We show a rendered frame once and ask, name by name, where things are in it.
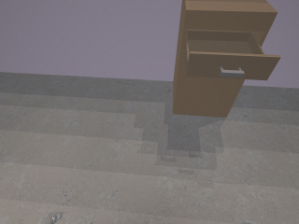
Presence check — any handle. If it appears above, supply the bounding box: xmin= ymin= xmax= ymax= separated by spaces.
xmin=220 ymin=66 xmax=245 ymax=77

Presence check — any cabinet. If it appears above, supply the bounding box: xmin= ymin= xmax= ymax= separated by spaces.
xmin=172 ymin=0 xmax=278 ymax=118

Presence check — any robot left hand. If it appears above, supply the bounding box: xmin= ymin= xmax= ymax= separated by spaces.
xmin=37 ymin=211 xmax=64 ymax=224

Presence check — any drawer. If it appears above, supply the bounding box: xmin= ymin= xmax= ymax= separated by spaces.
xmin=184 ymin=30 xmax=281 ymax=80

